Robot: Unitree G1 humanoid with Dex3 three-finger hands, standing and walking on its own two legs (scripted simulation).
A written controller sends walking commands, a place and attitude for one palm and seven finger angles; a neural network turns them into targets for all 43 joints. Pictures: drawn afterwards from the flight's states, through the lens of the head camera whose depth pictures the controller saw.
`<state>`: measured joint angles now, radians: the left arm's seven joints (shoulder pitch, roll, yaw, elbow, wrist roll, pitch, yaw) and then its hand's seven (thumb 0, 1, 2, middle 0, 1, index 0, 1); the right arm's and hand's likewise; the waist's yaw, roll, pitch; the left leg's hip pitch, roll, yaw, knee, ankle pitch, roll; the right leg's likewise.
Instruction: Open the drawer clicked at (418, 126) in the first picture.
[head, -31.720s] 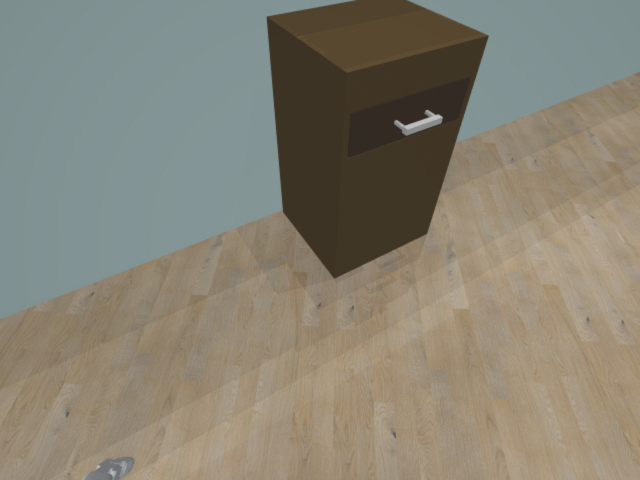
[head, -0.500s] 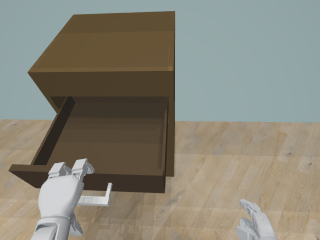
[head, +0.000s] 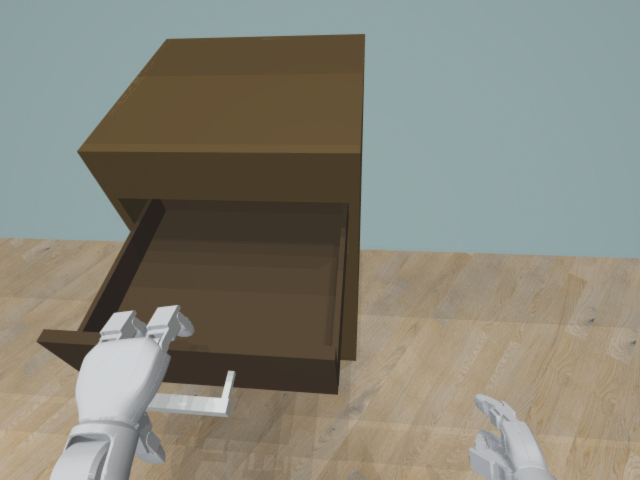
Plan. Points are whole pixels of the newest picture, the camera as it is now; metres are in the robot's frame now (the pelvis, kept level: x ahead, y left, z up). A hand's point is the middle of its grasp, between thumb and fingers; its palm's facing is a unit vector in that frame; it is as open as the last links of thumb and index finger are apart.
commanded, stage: lift the hand off the handle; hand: left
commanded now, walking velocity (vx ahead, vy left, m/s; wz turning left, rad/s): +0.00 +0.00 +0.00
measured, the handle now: (188, 390) +0.25 +0.24 -0.10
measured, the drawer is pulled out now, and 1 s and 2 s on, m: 0.30 0.30 0.30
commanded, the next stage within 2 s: draw the hand back to the body in 0.22 s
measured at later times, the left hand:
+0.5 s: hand (140, 380) +0.21 +0.23 +0.06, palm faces +0.05 -0.13 -0.99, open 13.8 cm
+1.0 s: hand (104, 385) +0.19 +0.24 +0.10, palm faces +0.16 -0.58 -0.80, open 13.8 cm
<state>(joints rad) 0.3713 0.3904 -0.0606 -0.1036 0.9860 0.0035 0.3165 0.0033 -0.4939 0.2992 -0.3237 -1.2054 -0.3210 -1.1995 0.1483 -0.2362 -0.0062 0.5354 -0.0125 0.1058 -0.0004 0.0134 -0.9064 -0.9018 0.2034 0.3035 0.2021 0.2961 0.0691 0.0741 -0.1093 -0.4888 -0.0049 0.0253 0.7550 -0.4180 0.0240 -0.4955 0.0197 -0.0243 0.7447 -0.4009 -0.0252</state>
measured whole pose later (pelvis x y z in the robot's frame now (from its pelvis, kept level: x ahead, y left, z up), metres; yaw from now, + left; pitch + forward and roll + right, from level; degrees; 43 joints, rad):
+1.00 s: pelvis +0.00 +0.01 +0.01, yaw +1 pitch +2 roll -1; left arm 0.53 0.40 0.09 -0.38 0.41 -0.03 0.17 0.00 -0.48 0.30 -0.32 -1.20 -0.32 -1.19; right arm 0.15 -0.24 0.02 0.49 0.03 0.05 -0.03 0.01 -0.91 -0.90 0.20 0.30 0.20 0.30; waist 0.07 0.10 -0.03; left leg -0.31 -0.02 0.01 0.64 -0.38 0.04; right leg -0.30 0.01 -0.04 0.60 -0.35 -0.01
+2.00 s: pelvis +0.01 -0.01 +0.03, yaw +3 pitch -2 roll +0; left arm 0.56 0.33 0.27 -0.48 -0.06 -0.08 0.11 0.02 0.86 0.89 -0.22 -0.32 -0.21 -0.32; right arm 0.16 -0.21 0.02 0.63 0.01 -0.10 -0.08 0.02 -0.90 -0.90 0.20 0.30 0.20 0.30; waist 0.06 0.07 0.02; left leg -0.09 0.00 -0.02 0.39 -0.26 0.01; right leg -0.07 0.03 -0.07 0.35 -0.24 -0.03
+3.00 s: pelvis -0.08 +0.01 +0.02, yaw +5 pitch +3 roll -2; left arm 0.63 0.44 0.40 -0.69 -0.04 -0.21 0.16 0.02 0.88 0.90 -0.22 -0.31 -0.21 -0.30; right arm 0.17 -0.19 0.00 0.57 0.01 -0.06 -0.09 0.01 -0.90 -0.90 0.21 0.30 0.20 0.30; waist -0.01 -0.03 0.04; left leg -0.45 -0.03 -0.05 0.58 -0.19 0.05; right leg -0.40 0.02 -0.05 0.66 -0.34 0.00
